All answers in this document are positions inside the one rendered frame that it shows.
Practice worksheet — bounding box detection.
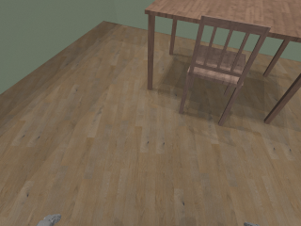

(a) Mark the robot left hand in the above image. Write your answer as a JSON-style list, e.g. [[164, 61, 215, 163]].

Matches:
[[36, 214, 61, 226]]

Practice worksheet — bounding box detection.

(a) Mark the chair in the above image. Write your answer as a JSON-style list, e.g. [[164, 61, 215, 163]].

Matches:
[[179, 14, 271, 126]]

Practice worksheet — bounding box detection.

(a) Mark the table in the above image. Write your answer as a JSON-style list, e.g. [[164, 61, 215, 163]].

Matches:
[[144, 0, 301, 124]]

